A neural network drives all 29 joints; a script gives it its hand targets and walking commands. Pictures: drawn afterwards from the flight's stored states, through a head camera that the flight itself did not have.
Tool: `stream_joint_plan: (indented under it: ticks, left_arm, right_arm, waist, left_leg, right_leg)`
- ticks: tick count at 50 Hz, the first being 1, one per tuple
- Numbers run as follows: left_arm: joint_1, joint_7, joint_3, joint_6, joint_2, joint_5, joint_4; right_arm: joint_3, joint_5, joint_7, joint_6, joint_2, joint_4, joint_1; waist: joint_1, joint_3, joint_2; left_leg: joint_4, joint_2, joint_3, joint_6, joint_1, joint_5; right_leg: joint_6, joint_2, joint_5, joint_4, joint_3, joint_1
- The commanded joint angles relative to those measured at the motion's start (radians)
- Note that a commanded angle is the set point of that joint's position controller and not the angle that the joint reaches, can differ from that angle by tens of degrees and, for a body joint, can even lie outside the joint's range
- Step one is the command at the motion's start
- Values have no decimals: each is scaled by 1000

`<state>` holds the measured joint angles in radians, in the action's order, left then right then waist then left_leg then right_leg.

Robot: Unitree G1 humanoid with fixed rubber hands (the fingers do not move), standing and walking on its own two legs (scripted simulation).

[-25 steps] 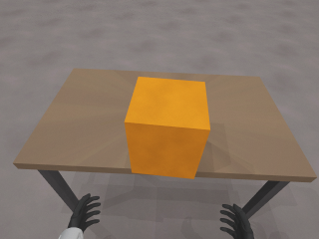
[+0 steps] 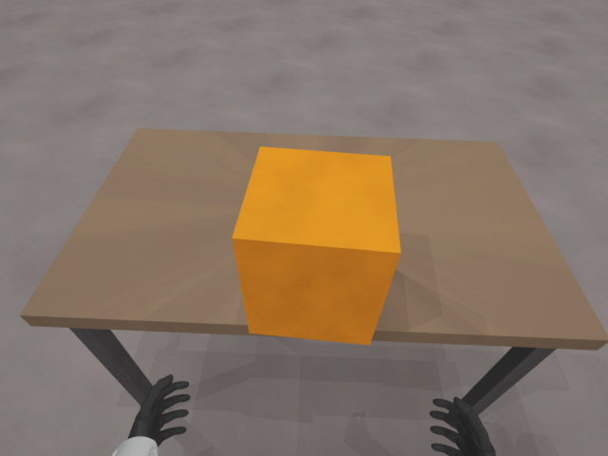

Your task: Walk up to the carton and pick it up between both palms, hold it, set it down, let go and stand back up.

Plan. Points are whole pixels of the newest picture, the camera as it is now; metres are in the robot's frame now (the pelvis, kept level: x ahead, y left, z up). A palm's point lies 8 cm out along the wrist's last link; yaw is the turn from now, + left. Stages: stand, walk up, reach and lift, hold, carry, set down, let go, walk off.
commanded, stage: set down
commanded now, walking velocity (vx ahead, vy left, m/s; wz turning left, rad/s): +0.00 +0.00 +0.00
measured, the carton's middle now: (316, 248) +0.44 +0.02 +0.00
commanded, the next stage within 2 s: let go in 0.36 s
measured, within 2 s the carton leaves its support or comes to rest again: neither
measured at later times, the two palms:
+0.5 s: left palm (145, 443) +0.16 +0.24 -0.08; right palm out of the picture +0.14 -0.19 -0.08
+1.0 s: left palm (141, 441) +0.16 +0.24 -0.08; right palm out of the picture +0.11 -0.23 -0.10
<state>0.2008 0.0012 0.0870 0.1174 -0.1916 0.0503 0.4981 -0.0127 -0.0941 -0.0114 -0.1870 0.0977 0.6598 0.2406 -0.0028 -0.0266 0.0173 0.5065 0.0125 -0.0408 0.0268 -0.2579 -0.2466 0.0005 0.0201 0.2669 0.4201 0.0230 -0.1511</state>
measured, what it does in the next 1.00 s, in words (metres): stands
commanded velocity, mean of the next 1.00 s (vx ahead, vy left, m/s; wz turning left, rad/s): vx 0.00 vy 0.00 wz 0.00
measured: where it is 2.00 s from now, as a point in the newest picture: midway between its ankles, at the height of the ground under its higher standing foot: outside the picture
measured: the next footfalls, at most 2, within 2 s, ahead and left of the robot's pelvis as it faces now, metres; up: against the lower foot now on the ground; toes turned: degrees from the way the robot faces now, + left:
none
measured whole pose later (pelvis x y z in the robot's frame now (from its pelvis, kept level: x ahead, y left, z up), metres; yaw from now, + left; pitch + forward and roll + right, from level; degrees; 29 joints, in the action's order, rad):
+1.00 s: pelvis +0.00 +0.00 +0.00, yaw +0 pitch +0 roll -2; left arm 0.20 0.01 0.09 0.05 -0.21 0.01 0.53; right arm -0.01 -0.09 0.00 -0.05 0.17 0.78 0.23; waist 0.00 -0.01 0.01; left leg 0.51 0.01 -0.04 0.03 -0.26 -0.25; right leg 0.00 0.02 0.27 0.42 0.02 -0.15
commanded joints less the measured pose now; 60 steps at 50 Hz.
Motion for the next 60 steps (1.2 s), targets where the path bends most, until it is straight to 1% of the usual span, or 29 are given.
stream_joint_plan:
  ticks: [1,2,3,8,12,16,20,22,27,28,30,33,36,37,38,39,40,41,42,43,44,45,46,49,50,51,54,55,60]
  left_arm:
    - [-55,22,-88,-17,-76,-57,-163]
    - [-62,22,-91,-20,-81,-49,-173]
    - [-54,24,-87,-16,-75,-59,-161]
    - [-54,27,-93,-7,-70,-61,-162]
    - [-54,28,-97,3,-68,-65,-163]
    - [-65,27,-95,6,-76,-60,-160]
    - [-57,29,-95,8,-73,-71,-164]
    - [-53,29,-94,4,-72,-66,-174]
    - [-59,31,-91,-5,-76,-64,-186]
    - [-49,31,-92,-4,-78,-70,-179]
    - [-46,29,-99,-5,-71,-68,-162]
    - [-51,31,-95,-10,-71,-73,-173]
    - [-56,31,-99,-11,-77,-69,-166]
    - [-49,32,-94,-12,-78,-73,-163]
    - [-52,29,-99,-11,-73,-70,-151]
    - [-50,28,-99,-12,-76,-71,-151]
    - [-55,29,-95,-13,-76,-74,-153]
    - [17,32,45,-79,-274,-90,-36]
    - [26,26,52,-100,-288,-87,-13]
    - [22,20,54,-112,-284,-86,6]
    - [4,17,53,-119,-270,-88,10]
    - [5,18,49,-121,-256,-87,16]
    - [-12,14,48,-125,-257,-92,21]
    - [-5,12,47,-133,-260,-91,39]
    - [-7,11,47,-134,-260,-89,42]
    - [-3,10,48,-137,-263,-89,51]
    - [4,8,46,-145,-266,-85,76]
    - [8,7,44,-149,-270,-85,89]
    - [12,9,47,-151,-282,-84,121]
  right_arm:
    - [109,93,-17,-54,240,-93,-155]
    - [109,93,-16,-55,236,-103,-161]
    - [109,94,-19,-55,239,-89,-159]
    - [109,97,-24,-52,237,-91,-170]
    - [114,97,-28,-42,234,-59,-165]
    - [119,102,-27,-40,231,-73,-172]
    - [123,99,-30,-39,242,-50,-167]
    - [124,99,-30,-47,246,-60,-162]
    - [125,102,-31,-56,249,-69,-155]
    - [127,102,-30,-57,245,-54,-145]
    - [126,102,-30,-58,247,-52,-149]
    - [123,98,-32,-65,256,-45,-144]
    - [124,99,-33,-66,255,-53,-152]
    - [118,96,-33,-67,252,-53,-145]
    - [117,96,-33,-65,257,-48,-150]
    - [120,98,-31,-65,253,-42,-140]
    - [118,97,-32,-64,259,-45,-142]
    - [109,151,14,24,365,25,-20]
    - [112,153,28,61,353,18,-57]
    - [113,153,37,83,357,20,-66]
    - [107,152,38,94,353,23,-82]
    - [103,152,38,100,356,25,-90]
    - [101,154,38,105,357,27,-95]
    - [90,154,34,106,359,51,-117]
    - [91,155,31,105,370,58,-114]
    - [86,157,30,105,367,72,-115]
    - [83,156,28,109,389,102,-114]
    - [81,151,25,109,376,109,-117]
    - [83,153,28,113,404,130,-113]
  waist:
    - [22,2,-91]
    - [21,-6,-78]
    - [23,8,-92]
    - [22,9,-75]
    - [24,30,-83]
    - [22,31,-63]
    - [19,41,-87]
    - [19,27,-73]
    - [18,10,-75]
    - [21,18,-88]
    - [23,18,-81]
    - [24,19,-97]
    - [26,8,-89]
    - [20,19,-103]
    - [24,15,-91]
    - [31,13,-95]
    - [28,23,-104]
    - [-10,-130,-150]
    - [-16,-117,-118]
    - [-16,-102,-91]
    - [-19,-96,-101]
    - [-23,-68,-82]
    - [-13,-53,-81]
    - [-23,-56,-70]
    - [-18,-66,-93]
    - [-17,-73,-98]
    - [-19,-72,-93]
    - [-14,-84,-68]
    - [-16,-87,-95]
  left_leg:
    - [-136,35,13,-91,389,323]
    - [-133,34,7,-88,383,314]
    - [-134,36,9,-91,378,318]
    - [-138,34,10,-86,363,273]
    - [-144,37,11,-81,345,229]
    - [-145,35,11,-72,334,187]
    - [-150,37,10,-77,328,198]
    - [-145,37,12,-75,338,212]
    - [-135,35,12,-78,346,246]
    - [-136,33,8,-80,352,249]
    - [-135,39,10,-82,355,244]
    - [-130,39,10,-88,359,284]
    - [-128,37,8,-85,354,264]
    - [-129,35,5,-84,359,281]
    - [-132,36,6,-83,357,273]
    - [-129,37,6,-83,364,277]
    - [-131,38,6,-85,360,280]
    - [-81,117,110,-51,157,455]
    - [-91,109,104,-34,110,387]
    - [-95,103,95,-28,84,368]
    - [-107,107,100,-23,61,328]
    - [-110,104,106,-16,47,274]
    - [-116,98,98,-15,40,235]
    - [-121,100,118,-6,32,201]
    - [-121,98,109,-9,45,207]
    - [-119,99,114,-6,52,203]
    - [-118,105,126,-2,50,237]
    - [-114,109,127,2,55,227]
    - [-103,120,132,7,93,289]
  right_leg:
    - [39,21,-114,-114,23,-145]
    - [38,21,-122,-110,22,-148]
    - [39,22,-118,-109,24,-148]
    - [39,17,-110,-104,25,-154]
    - [39,12,-99,-103,25,-156]
    - [36,7,-94,-98,25,-157]
    - [38,9,-92,-96,29,-152]
    - [35,10,-107,-91,28,-155]
    - [36,13,-124,-83,33,-152]
    - [36,9,-125,-88,33,-150]
    - [35,12,-121,-88,32,-154]
    - [36,16,-133,-82,33,-145]
    - [38,12,-133,-81,37,-141]
    - [38,12,-138,-85,35,-140]
    - [36,13,-136,-83,34,-146]
    - [37,13,-138,-85,35,-138]
    - [38,13,-137,-83,34,-139]
    - [31,-101,-143,24,-63,23]
    - [21,-112,-170,13,-73,59]
    - [23,-113,-197,16,-72,60]
    - [25,-116,-181,10,-75,64]
    - [28,-118,-143,-3,-83,45]
    - [31,-123,-133,-11,-90,32]
    - [29,-120,-99,-11,-86,33]
    - [31,-123,-103,-16,-89,32]
    - [31,-122,-97,-19,-91,31]
    - [29,-120,-125,-15,-85,44]
    - [30,-122,-126,-14,-86,44]
    - [32,-124,-154,-5,-81,28]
